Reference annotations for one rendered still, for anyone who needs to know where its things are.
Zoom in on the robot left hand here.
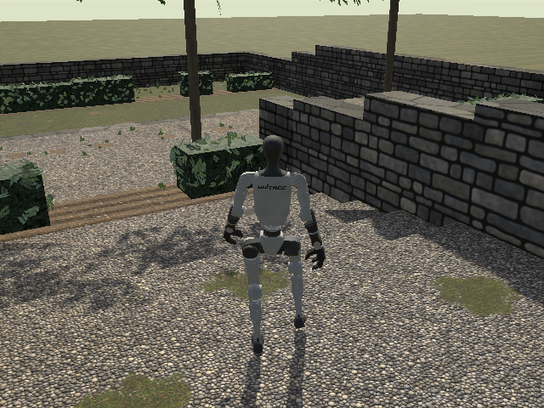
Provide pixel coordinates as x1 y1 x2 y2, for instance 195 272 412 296
223 229 243 245

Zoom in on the robot right foot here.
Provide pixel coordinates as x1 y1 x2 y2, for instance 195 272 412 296
294 314 306 328

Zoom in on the robot left forearm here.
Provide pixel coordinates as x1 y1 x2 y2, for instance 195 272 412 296
224 204 240 233

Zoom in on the robot right thigh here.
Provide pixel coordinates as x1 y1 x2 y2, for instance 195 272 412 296
283 235 301 275

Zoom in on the robot right upper arm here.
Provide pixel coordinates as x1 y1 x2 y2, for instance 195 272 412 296
290 173 312 221

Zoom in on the robot left upper arm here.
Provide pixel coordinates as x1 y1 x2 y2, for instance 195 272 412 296
230 172 255 218

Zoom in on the robot right hand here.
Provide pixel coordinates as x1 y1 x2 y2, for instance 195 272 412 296
305 247 326 270

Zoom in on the robot right forearm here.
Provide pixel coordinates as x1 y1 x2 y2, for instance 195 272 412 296
304 208 323 250

